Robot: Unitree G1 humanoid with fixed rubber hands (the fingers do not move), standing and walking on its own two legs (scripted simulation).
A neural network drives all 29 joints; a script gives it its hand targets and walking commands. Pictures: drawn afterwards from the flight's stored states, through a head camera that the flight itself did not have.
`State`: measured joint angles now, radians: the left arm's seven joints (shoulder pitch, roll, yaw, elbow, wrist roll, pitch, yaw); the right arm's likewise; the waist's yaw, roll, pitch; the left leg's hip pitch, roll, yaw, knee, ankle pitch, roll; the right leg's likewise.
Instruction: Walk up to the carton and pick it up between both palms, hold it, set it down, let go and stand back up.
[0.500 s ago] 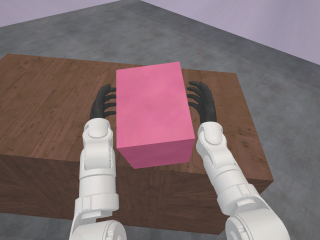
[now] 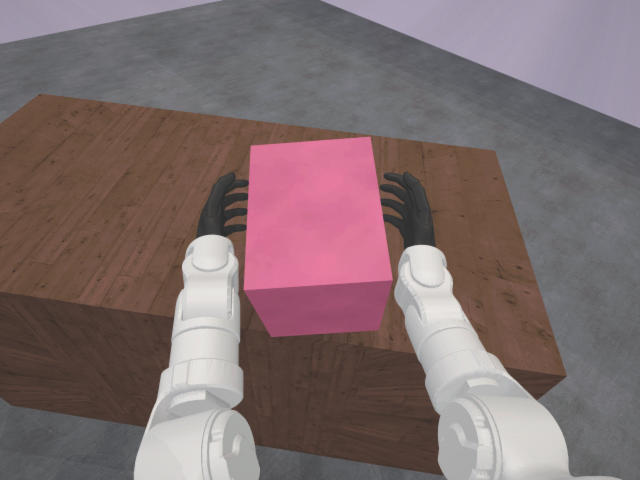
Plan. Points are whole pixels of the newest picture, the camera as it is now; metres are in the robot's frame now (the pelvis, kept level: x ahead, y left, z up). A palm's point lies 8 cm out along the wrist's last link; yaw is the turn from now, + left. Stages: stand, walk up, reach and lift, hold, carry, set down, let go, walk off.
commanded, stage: set down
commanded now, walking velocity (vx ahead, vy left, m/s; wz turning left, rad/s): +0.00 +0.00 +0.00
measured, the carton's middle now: (318, 242) +0.43 +0.02 +0.06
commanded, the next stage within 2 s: none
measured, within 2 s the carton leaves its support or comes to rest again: neither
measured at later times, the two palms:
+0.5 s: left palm (222, 236) +0.41 +0.15 +0.08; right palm (410, 236) +0.41 -0.10 +0.09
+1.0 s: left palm (222, 238) +0.43 +0.16 +0.06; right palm (404, 237) +0.43 -0.10 +0.07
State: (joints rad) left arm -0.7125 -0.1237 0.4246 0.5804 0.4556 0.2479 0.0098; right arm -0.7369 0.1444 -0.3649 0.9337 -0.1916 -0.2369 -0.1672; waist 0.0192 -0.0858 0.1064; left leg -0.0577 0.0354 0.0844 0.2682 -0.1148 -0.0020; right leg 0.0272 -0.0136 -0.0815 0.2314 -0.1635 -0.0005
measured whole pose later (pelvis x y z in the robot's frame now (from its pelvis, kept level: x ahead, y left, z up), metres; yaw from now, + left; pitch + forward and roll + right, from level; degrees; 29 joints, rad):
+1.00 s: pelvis +0.02 +0.00 +0.00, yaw -2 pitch +5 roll +0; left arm -0.82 -0.11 0.60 0.85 0.47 0.04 0.02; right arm -0.83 0.19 -0.65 0.96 -0.46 -0.18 -0.10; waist 0.05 -0.07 0.03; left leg -0.24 0.04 0.13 0.28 -0.12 0.00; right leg -0.18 -0.01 -0.06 0.26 -0.17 0.00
